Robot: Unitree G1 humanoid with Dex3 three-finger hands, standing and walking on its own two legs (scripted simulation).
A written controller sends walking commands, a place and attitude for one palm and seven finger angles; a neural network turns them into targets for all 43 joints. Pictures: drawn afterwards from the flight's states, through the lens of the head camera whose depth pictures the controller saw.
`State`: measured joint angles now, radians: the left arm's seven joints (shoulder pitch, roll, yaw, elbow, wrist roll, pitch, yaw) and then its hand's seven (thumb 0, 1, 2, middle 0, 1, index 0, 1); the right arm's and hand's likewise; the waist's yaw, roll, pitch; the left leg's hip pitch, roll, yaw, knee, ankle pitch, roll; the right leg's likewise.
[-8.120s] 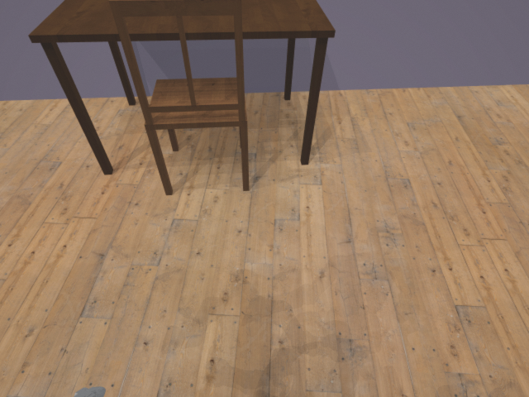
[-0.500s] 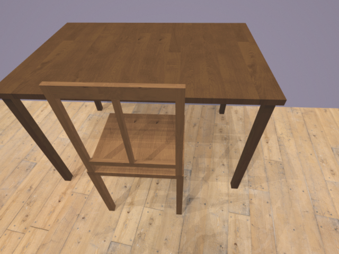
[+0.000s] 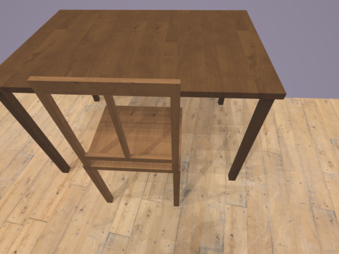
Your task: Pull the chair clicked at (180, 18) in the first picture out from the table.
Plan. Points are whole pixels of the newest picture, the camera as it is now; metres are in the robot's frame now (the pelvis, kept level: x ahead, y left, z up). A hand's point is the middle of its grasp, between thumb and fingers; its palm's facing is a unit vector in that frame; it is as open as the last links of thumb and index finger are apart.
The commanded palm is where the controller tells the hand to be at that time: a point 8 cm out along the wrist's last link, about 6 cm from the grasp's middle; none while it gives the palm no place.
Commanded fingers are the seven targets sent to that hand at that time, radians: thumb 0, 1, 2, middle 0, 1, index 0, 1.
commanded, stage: look again from close up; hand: left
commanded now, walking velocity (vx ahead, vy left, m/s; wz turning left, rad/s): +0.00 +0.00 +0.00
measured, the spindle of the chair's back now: (119, 130) +0.51 +0.21 -0.08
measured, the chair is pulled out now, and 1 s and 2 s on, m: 0.00 0.00 0.00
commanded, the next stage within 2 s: shuffle to correct the standing spot in 0.54 s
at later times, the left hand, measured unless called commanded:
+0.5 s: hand out of the picture -0.01 +0.16 -0.17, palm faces +0.05 -0.98 -0.18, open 7.3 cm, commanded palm none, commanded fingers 0.00 0.90 0.90 -0.20 -0.30 -0.20 -0.30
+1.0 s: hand out of the picture +0.00 +0.17 -0.19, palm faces +0.08 -0.99 -0.15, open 7.4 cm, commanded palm none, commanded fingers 0.00 0.90 0.90 -0.20 -0.30 -0.20 -0.30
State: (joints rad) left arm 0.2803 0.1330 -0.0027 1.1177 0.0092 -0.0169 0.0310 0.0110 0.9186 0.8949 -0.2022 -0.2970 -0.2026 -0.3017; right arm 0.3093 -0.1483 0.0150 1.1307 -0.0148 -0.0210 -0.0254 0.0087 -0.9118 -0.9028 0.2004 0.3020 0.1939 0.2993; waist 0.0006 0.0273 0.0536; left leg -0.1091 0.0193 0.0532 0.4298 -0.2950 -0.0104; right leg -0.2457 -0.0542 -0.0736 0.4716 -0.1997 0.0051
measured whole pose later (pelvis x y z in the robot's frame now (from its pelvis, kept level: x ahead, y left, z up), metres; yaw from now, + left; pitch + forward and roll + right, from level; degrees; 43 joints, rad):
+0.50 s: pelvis +0.00 +0.00 +0.00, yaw +0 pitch -2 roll +0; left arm 0.30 0.12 0.00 1.13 0.01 -0.02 0.04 0.01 0.92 0.89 -0.20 -0.30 -0.20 -0.30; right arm 0.30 -0.12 0.01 1.15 -0.01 -0.03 -0.03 0.01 -0.91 -0.90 0.20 0.30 0.19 0.30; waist 0.01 0.01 0.04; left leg -0.09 0.03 0.05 0.42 -0.30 -0.02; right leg -0.22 -0.04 -0.08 0.45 -0.20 0.00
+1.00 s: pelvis +0.04 +0.02 -0.01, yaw +0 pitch +0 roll +0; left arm 0.37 0.12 0.04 1.11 0.02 0.00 0.02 0.01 0.91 0.89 -0.20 -0.30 -0.20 -0.30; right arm 0.41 -0.11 0.00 1.13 -0.03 -0.04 -0.03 0.01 -0.91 -0.90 0.20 0.30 0.19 0.30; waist 0.01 -0.02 0.03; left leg -0.12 0.01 0.06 0.55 -0.42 0.02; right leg -0.28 -0.07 -0.06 0.63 -0.34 -0.02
